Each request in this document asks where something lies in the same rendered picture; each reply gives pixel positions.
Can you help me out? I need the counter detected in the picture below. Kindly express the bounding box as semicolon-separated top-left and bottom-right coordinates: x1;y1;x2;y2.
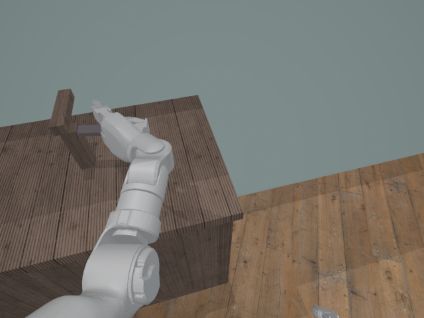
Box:
0;89;244;318

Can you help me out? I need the left robot forearm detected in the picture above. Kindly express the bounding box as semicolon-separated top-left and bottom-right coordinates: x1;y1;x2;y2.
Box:
82;133;174;291

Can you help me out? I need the tap lever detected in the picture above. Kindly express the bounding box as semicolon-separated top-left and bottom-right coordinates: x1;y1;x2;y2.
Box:
77;125;102;136

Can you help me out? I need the left robot hand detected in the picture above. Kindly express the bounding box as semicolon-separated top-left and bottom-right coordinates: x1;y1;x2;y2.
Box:
91;99;150;162

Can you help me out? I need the left robot upper arm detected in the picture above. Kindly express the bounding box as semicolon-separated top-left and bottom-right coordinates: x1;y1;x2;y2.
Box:
25;243;160;318

